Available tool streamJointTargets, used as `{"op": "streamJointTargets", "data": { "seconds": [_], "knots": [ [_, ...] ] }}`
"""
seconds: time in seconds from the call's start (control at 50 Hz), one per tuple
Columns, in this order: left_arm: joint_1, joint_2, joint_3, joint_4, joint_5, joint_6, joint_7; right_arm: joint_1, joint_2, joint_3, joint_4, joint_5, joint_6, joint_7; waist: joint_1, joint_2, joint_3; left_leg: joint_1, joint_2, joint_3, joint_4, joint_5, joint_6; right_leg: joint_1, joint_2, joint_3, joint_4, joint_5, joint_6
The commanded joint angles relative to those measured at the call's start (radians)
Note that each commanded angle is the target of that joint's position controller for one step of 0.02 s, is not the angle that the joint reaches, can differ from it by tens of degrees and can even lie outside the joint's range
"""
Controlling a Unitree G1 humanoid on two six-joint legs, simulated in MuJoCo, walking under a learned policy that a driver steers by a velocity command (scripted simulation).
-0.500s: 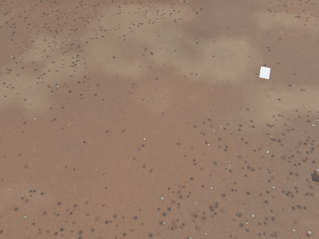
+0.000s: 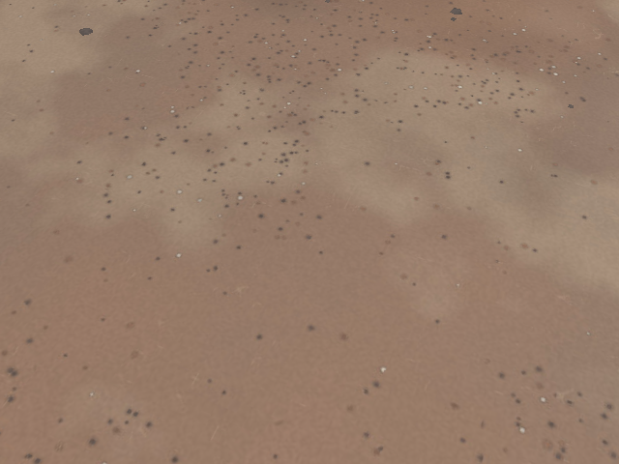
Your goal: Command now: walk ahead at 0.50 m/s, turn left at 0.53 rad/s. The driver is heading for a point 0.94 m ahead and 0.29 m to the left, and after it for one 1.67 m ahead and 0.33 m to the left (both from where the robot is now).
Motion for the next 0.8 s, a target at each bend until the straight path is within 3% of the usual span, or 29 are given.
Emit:
{"op": "streamJointTargets", "data": {
  "seconds": [0.02, 0.04, 0.06, 0.08, 0.1, 0.12, 0.16, 0.18, 0.22, 0.28, 0.44, 0.48, 0.5, 0.54, 0.56, 0.58, 0.6, 0.62, 0.64, 0.66, 0.7, 0.74, 0.8],
  "knots": [
    [-0.013, 0.198, 0.042, -0.065, -0.002, 0.013, 0.001, 0.358, -0.165, -0.067, 0.054, -0.015, -0.015, -0.019, -0.200, -0.048, -0.194, 0.424, -0.044, -0.067, -0.118, -0.079, 0.102, -0.171, -0.240, 0.040, 0.568, 0.995, -0.071],
    [0.022, 0.095, 0.022, -0.131, -0.022, 0.007, -0.018, 0.402, -0.286, -0.101, 0.047, -0.023, -0.013, -0.034, -0.162, 0.176, -0.300, 0.753, 0.266, -0.538, -0.146, -0.103, 0.243, -0.589, -0.094, 0.045, 0.960, 0.245, -0.014],
    [-0.075, 0.148, 0.034, -0.180, -0.016, -0.006, -0.029, 0.398, -0.306, -0.104, 0.034, 0.009, 0.001, -0.033, -0.164, 0.125, -0.345, 0.805, 0.361, -0.900, -0.311, -0.095, 0.305, -0.795, 0.041, 0.263, 1.122, -0.089, 0.001],
    [-0.173, 0.148, 0.033, -0.209, -0.013, -0.019, -0.035, 0.345, -0.284, -0.097, 0.040, 0.020, 0.007, -0.042, -0.149, 0.044, -0.190, 0.702, 0.332, -0.725, -0.336, -0.069, 0.263, -0.894, -0.037, 0.333, 1.092, 0.020, -0.010],
    [-0.169, 0.143, 0.028, -0.209, -0.019, -0.030, -0.035, 0.292, -0.226, -0.084, 0.038, 0.026, 0.004, -0.045, -0.107, -0.008, -0.101, 0.564, 0.299, -0.618, -0.355, 0.019, 0.216, -0.857, -0.076, 0.328, 0.993, 0.107, -0.011],
    [-0.150, 0.139, 0.031, -0.195, -0.011, -0.025, -0.032, 0.244, -0.189, -0.074, 0.030, 0.027, -0.003, -0.048, -0.059, -0.046, -0.051, 0.456, 0.242, -0.527, -0.367, 0.131, 0.171, -0.793, -0.102, 0.329, 0.908, 0.134, -0.005],
    [-0.111, 0.124, 0.029, -0.192, 0.021, 0.014, -0.034, 0.212, -0.156, -0.060, 0.022, 0.039, -0.023, -0.052, -0.011, -0.021, -0.058, 0.349, 0.166, -0.419, -0.379, 0.265, 0.139, -0.678, -0.120, 0.331, 0.818, 0.146, 0.026],
    [-0.114, 0.118, 0.028, -0.200, 0.025, 0.030, -0.038, 0.229, -0.162, -0.060, 0.025, 0.041, -0.035, -0.050, -0.006, -0.014, -0.066, 0.337, 0.147, -0.401, -0.378, 0.322, 0.140, -0.669, -0.117, 0.320, 0.794, 0.149, 0.039],
    [-0.160, 0.110, 0.026, -0.224, 0.024, 0.048, -0.044, 0.268, -0.193, -0.067, 0.030, 0.040, -0.044, -0.048, -0.011, 0.003, -0.061, 0.320, 0.120, -0.378, -0.388, 0.343, 0.130, -0.695, -0.115, 0.304, 0.723, 0.202, 0.059],
    [-0.294, 0.120, 0.025, -0.277, 0.020, 0.055, -0.046, 0.343, -0.200, -0.068, 0.033, 0.037, -0.041, -0.047, -0.060, 0.032, -0.032, 0.356, 0.108, -0.402, -0.402, 0.317, 0.103, -0.784, -0.110, 0.298, 0.597, 0.308, 0.076],
    [-0.532, 0.127, 0.004, -0.384, 0.005, 0.036, -0.059, 0.469, -0.211, -0.068, 0.032, 0.022, -0.032, -0.060, -0.145, 0.064, -0.020, 0.537, 0.123, -0.476, -0.318, 0.427, 0.080, -0.825, -0.034, 0.305, 0.308, 0.408, 0.049],
    [-0.519, 0.144, 0.004, -0.397, 0.000, 0.026, -0.058, 0.452, -0.226, -0.072, 0.021, 0.018, -0.032, -0.068, -0.124, 0.076, -0.021, 0.539, 0.137, -0.504, -0.282, 0.469, 0.057, -0.742, -0.018, 0.319, 0.234, 0.386, 0.027],
    [-0.466, 0.157, 0.007, -0.388, -0.002, 0.021, -0.055, 0.419, -0.237, -0.074, 0.010, 0.017, -0.034, -0.070, -0.091, 0.083, -0.029, 0.507, 0.135, -0.505, -0.253, 0.509, 0.036, -0.644, -0.003, 0.320, 0.191, 0.357, 0.012],
    [-0.240, 0.207, 0.029, -0.323, -0.004, 0.006, -0.035, 0.359, -0.260, -0.079, -0.008, 0.021, -0.043, -0.059, 0.016, 0.051, -0.132, 0.428, 0.075, -0.473, -0.033, 0.669, -0.011, -0.317, 0.042, 0.299, 0.117, 0.322, -0.027],
    [-0.091, 0.251, 0.043, -0.302, 0.010, -0.007, -0.020, 0.353, -0.229, -0.071, -0.021, 0.031, -0.052, -0.047, 0.083, -0.006, -0.240, 0.311, 0.012, -0.431, 0.194, 0.513, -0.033, -0.077, -0.072, 0.401, 0.088, 0.262, -0.063],
    [0.000, 0.341, 0.061, -0.312, 0.038, -0.003, -0.006, 0.411, -0.121, -0.046, -0.062, 0.063, -0.056, -0.045, 0.075, -0.190, -0.384, 0.060, -0.109, -0.315, 0.505, -0.041, -0.067, 0.178, -0.362, 0.769, 0.041, 0.110, -0.132],
    [-0.063, 0.344, 0.067, -0.313, 0.025, 0.013, -0.013, 0.478, -0.162, -0.049, -0.073, 0.045, -0.048, -0.049, -0.002, -0.313, -0.412, -0.087, -0.129, -0.275, 0.650, -0.380, -0.065, 0.159, -0.454, 1.101, -0.071, 0.084, -0.209],
    [-0.147, 0.239, 0.047, -0.334, 0.013, 0.022, -0.017, 0.448, -0.198, -0.054, -0.041, 0.020, -0.031, -0.053, -0.028, -0.136, -0.245, -0.133, -0.046, -0.273, 0.704, -0.291, -0.064, 0.010, -0.419, 0.980, -0.077, -0.021, -0.202],
    [-0.196, 0.165, 0.029, -0.336, 0.006, 0.022, -0.021, 0.381, -0.190, -0.051, -0.042, 0.012, -0.025, -0.043, -0.024, -0.033, -0.130, -0.122, -0.012, -0.255, 0.663, -0.213, -0.071, -0.125, -0.358, 0.810, -0.101, 0.017, -0.183],
    [-0.213, 0.144, 0.022, -0.330, 0.011, 0.019, -0.021, 0.357, -0.170, -0.049, -0.049, 0.011, -0.020, -0.034, -0.039, -0.042, -0.084, -0.100, 0.016, -0.244, 0.618, -0.180, -0.077, -0.200, -0.310, 0.690, -0.130, 0.106, -0.155],
    [-0.181, 0.146, 0.021, -0.298, 0.004, 0.003, -0.021, 0.344, -0.154, -0.046, -0.058, -0.004, 0.004, -0.015, -0.053, -0.101, -0.053, -0.069, 0.044, -0.225, 0.585, -0.158, -0.091, -0.271, -0.262, 0.534, -0.160, 0.278, -0.139],
    [-0.146, 0.156, 0.026, -0.279, -0.007, -0.019, -0.031, 0.307, -0.143, -0.042, -0.083, -0.001, 0.017, -0.003, -0.056, -0.106, -0.061, -0.098, 0.054, -0.216, 0.569, -0.125, -0.096, -0.261, -0.268, 0.461, -0.178, 0.409, -0.150],
    [-0.120, 0.165, 0.032, -0.260, -0.009, -0.027, -0.034, 0.204, -0.133, -0.035, -0.127, -0.002, 0.022, 0.011, -0.047, -0.091, -0.044, -0.191, 0.075, -0.205, 0.507, -0.036, -0.112, -0.227, -0.268, 0.358, -0.211, 0.468, -0.160]
  ]
}}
